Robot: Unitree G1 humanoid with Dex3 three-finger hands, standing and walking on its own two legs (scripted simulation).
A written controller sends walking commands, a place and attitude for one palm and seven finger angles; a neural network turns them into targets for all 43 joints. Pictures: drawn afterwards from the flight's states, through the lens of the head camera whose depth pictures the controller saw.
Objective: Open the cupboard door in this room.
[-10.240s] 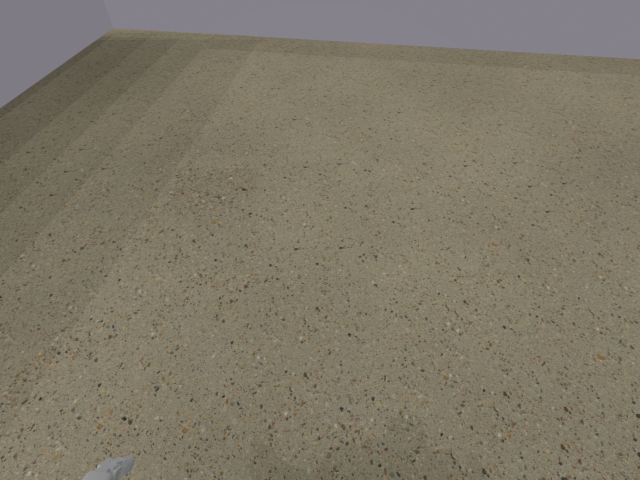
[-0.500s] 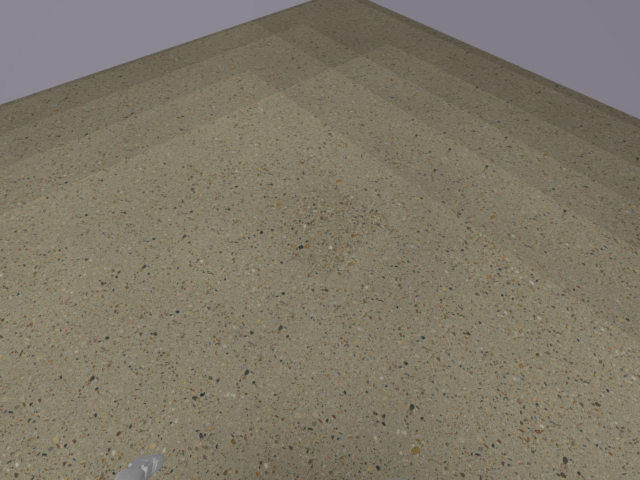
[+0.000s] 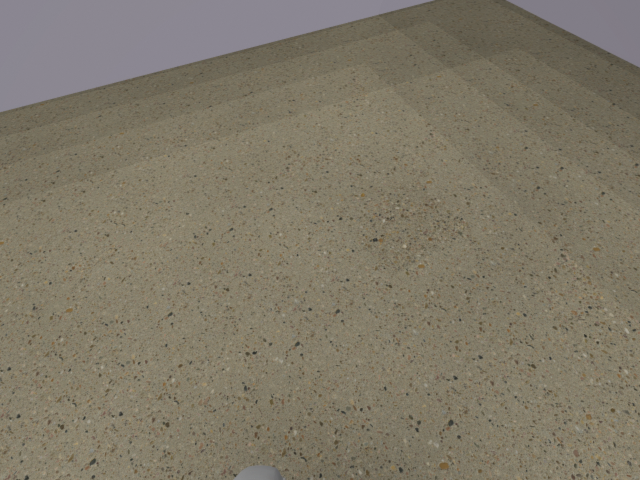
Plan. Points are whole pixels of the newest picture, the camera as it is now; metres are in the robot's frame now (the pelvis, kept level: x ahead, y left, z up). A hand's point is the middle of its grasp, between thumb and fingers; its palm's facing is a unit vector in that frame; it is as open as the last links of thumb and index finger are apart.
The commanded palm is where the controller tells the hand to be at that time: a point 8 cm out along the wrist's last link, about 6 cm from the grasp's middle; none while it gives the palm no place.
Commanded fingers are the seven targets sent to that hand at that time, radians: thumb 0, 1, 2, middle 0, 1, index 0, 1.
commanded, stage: turn or walk to find it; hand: left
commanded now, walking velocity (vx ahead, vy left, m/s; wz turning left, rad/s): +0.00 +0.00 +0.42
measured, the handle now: out of the picture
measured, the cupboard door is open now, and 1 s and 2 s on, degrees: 0 0 0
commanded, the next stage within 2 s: none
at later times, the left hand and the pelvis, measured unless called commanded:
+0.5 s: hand out of the picture +0.00 +0.27 -0.17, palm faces +0.23 -0.94 -0.25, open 7.4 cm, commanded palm none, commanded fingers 0.00 0.90 0.90 -0.20 -0.30 -0.20 -0.30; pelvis -0.03 +0.04 +0.00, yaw +10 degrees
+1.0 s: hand out of the picture -0.04 +0.17 -0.15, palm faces +0.41 -0.87 -0.28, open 7.3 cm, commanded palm none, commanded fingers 0.00 0.90 0.90 -0.20 -0.30 -0.20 -0.30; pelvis -0.04 -0.03 +0.00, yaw +24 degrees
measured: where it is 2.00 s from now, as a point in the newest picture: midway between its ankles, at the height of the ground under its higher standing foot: outside the picture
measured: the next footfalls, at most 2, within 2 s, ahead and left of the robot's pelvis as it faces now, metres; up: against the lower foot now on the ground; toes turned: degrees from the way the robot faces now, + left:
left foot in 0.18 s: -0.01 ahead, +0.15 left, +0.00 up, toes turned +10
right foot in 0.68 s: +0.02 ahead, -0.09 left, +0.00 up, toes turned +11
